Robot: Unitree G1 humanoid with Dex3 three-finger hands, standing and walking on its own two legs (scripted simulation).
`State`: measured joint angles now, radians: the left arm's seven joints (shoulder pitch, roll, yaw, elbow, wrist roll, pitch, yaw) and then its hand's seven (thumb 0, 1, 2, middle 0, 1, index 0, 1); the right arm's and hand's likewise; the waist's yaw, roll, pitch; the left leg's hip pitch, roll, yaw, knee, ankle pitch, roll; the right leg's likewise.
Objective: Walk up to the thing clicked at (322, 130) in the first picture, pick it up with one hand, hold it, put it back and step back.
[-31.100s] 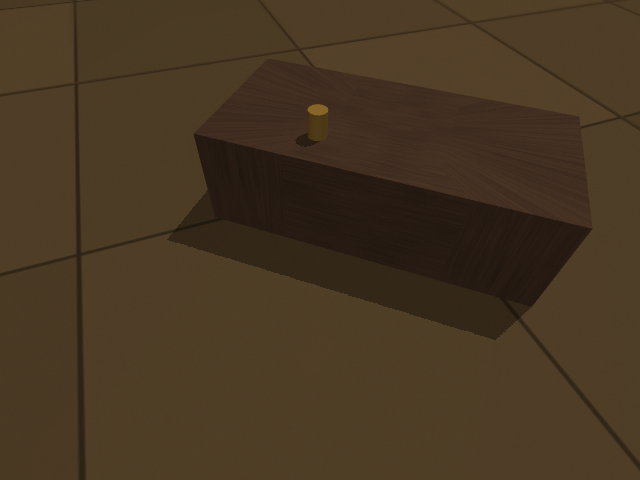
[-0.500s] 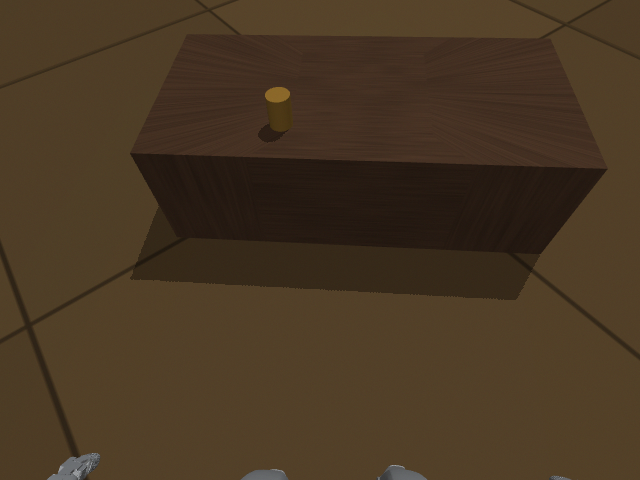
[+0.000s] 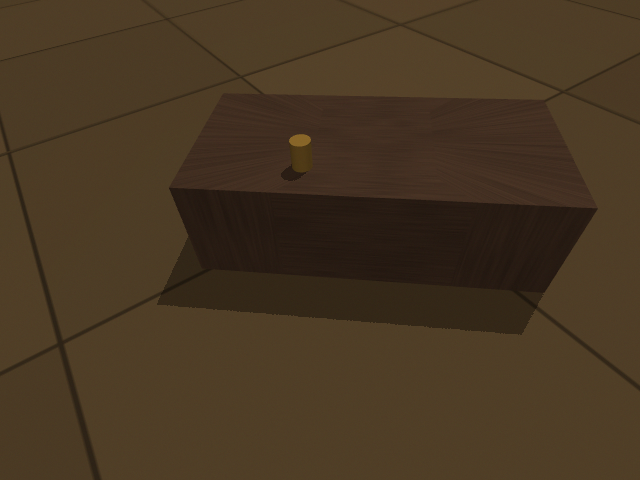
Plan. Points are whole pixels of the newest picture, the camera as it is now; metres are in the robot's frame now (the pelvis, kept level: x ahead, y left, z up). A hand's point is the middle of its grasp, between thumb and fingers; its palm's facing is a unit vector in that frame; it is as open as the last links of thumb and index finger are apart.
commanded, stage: step back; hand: left
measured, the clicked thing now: (301, 153) +1.16 +0.17 -0.30
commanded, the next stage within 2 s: stand in 0.72 s
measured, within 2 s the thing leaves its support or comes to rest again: neither
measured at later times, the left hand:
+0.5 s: hand out of the picture +0.14 +0.30 -0.16, palm faces +0.00 -0.93 -0.37, open 7.4 cm
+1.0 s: hand (147, 467) +0.18 +0.27 -0.14, palm faces -0.02 -0.94 -0.33, open 7.4 cm
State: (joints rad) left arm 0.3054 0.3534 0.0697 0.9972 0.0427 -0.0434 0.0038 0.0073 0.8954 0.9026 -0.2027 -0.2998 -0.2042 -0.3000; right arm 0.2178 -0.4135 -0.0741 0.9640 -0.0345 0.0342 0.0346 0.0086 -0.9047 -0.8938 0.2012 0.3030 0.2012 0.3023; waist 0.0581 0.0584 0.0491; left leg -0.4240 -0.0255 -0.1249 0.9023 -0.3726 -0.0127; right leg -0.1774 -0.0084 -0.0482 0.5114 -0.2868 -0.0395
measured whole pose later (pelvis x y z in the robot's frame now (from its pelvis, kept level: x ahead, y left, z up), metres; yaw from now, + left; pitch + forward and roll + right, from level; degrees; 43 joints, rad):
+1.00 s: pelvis +0.06 +0.03 +0.00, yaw +0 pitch -3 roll +0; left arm 0.05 0.34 0.00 1.09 0.00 -0.01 -0.01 0.00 0.90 0.90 -0.20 -0.30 -0.20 -0.30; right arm 0.10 -0.36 -0.01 1.11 -0.01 -0.02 0.01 0.01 -0.90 -0.89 0.20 0.30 0.20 0.30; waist -0.01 0.00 0.07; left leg -0.11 0.04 0.02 0.41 -0.25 -0.04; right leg -0.19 -0.02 0.00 0.44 -0.20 0.01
